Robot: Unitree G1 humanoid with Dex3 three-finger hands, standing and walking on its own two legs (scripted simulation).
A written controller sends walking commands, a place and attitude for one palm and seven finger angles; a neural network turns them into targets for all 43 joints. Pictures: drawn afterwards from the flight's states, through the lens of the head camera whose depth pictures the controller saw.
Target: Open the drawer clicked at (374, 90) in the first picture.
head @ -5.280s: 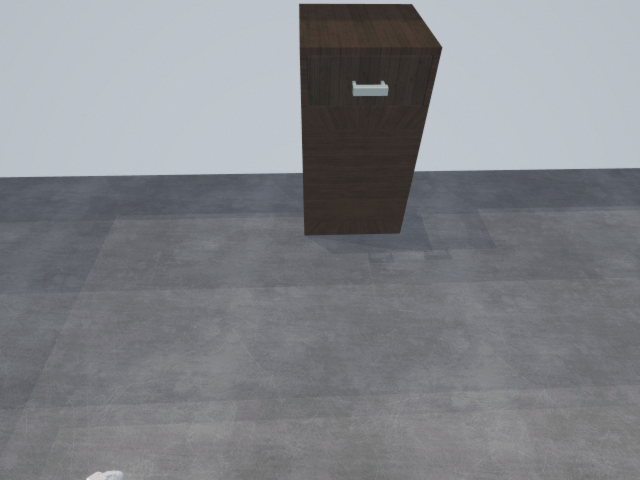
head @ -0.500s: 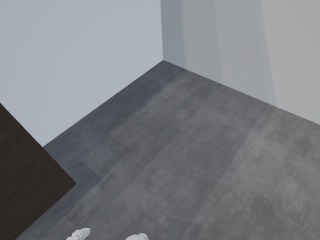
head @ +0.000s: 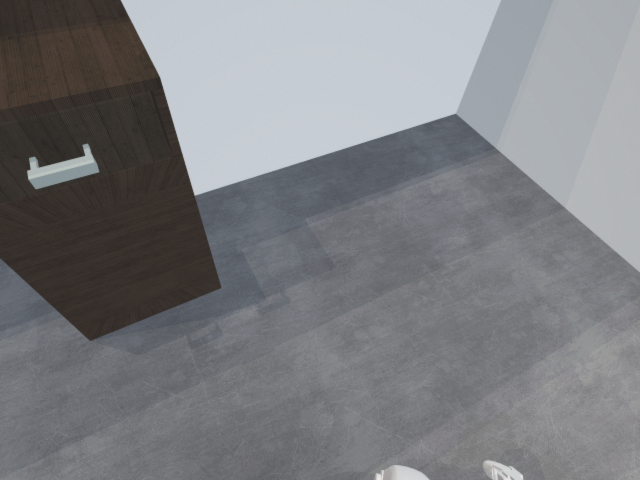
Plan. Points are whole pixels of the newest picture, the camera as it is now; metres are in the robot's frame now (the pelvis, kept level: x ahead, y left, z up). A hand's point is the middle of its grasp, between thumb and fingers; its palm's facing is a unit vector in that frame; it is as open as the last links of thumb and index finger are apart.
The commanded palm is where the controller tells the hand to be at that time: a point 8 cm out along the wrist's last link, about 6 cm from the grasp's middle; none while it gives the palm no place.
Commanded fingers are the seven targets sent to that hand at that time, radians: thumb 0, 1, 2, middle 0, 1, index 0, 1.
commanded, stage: turn to face it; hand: left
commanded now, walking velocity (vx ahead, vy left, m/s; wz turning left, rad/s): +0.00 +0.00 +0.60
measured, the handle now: (62, 163) +0.61 +0.54 -0.06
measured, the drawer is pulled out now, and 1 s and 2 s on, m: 0.00 0.00 0.00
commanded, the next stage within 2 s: take the last steps up to it in 0.88 s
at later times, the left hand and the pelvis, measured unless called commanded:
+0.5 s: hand out of the picture +0.05 +0.16 -0.13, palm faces +0.29 -0.91 -0.29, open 7.4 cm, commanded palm none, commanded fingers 0.00 0.90 0.90 -0.20 -0.30 -0.20 -0.30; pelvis +0.00 -0.05 +0.01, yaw +18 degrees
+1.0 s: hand out of the picture -0.12 +0.20 -0.17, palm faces +0.54 -0.81 -0.24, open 7.4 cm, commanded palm none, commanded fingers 0.00 0.90 0.90 -0.20 -0.30 -0.20 -0.30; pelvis -0.03 +0.00 +0.01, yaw +29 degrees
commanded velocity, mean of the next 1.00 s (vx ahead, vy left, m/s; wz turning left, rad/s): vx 0.01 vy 0.00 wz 0.41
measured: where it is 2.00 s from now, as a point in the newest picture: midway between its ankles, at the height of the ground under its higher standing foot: (274, 479)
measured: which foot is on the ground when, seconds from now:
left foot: down 0.00-0.30, up 0.32-0.74, down 0.76-1.00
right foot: up 0.00-0.28, down 0.30-0.78, up 0.80-1.00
